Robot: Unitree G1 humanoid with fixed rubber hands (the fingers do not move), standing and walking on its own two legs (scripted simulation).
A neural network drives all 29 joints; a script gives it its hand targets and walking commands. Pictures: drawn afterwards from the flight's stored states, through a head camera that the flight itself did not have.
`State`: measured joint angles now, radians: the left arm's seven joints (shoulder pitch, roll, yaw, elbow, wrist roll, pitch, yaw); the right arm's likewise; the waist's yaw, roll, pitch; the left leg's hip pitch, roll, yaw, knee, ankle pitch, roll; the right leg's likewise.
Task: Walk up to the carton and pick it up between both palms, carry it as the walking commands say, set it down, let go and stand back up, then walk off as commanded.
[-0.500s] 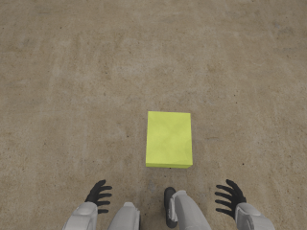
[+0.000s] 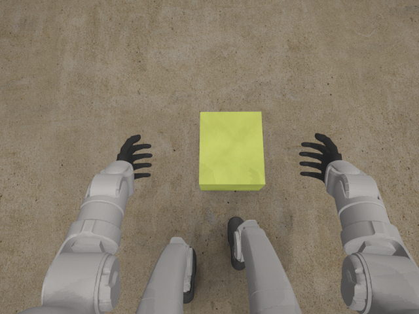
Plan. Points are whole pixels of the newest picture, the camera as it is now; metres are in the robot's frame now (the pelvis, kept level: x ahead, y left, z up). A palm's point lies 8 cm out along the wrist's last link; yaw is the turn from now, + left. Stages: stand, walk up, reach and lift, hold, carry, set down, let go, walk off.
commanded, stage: reach and lift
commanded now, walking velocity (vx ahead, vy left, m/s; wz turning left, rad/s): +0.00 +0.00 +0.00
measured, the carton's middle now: (230, 152) +0.56 -0.10 -0.61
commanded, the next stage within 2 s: none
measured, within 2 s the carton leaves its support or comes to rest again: neither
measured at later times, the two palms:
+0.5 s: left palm (137, 118) +0.52 +0.15 -0.14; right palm (325, 111) +0.49 -0.28 -0.13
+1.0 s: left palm (151, 112) +0.56 +0.13 -0.19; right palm (322, 109) +0.52 -0.31 -0.19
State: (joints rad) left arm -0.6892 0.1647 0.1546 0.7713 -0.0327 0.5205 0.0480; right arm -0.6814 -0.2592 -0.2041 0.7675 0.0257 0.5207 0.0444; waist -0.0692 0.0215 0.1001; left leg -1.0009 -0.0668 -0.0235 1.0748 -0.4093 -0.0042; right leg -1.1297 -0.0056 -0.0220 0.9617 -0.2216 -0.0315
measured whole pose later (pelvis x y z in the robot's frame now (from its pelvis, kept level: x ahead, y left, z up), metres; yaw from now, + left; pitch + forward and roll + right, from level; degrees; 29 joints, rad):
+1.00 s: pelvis +0.04 +0.00 -0.07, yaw +2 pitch +48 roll +5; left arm -1.13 0.18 0.26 0.82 -0.02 0.22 0.12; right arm -1.17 -0.48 -0.39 1.02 0.00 0.13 0.17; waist -0.06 0.03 -0.04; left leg -1.63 -0.08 0.03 1.28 -0.50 0.00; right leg -1.79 0.00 0.02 1.18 -0.23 -0.03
